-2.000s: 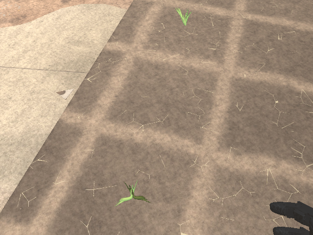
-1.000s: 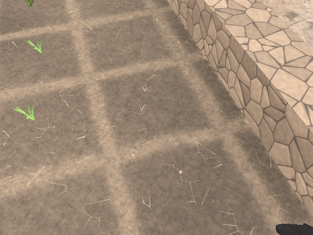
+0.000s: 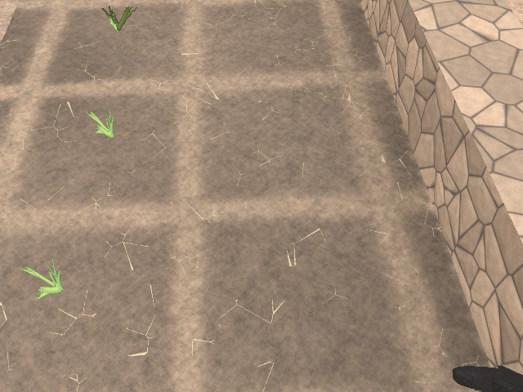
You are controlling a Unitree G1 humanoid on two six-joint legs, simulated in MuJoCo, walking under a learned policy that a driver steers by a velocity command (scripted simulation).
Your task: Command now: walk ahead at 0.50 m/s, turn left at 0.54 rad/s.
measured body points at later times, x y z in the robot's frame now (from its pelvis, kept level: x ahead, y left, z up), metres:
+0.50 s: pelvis +0.29 -0.01 +0.01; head +0.31 -0.01 +0.46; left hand +0.44 +0.29 -0.06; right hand +0.42 -0.29 -0.10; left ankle +0.13 +0.08 -0.70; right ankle +0.42 -0.10 -0.72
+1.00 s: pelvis +0.52 +0.11 +0.01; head +0.55 +0.14 +0.46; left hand +0.38 +0.36 -0.13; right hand +0.84 +0.01 -0.05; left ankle +0.57 +0.24 -0.72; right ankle +0.43 -0.09 -0.69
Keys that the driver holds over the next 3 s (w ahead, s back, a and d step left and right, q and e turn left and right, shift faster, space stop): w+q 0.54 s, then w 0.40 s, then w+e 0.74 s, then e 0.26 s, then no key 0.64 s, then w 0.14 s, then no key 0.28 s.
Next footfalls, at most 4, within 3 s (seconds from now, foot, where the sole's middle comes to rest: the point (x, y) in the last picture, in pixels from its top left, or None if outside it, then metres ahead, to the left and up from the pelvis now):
0.46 right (319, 390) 0.46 -0.08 -0.75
0.96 left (185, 324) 0.60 0.26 -0.75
1.50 right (243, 215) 0.96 0.14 -0.75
1.94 left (196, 149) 1.23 0.32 -0.75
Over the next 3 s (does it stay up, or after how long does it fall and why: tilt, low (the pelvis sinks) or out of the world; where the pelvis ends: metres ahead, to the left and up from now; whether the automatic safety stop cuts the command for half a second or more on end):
stays up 1.19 0.24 0.03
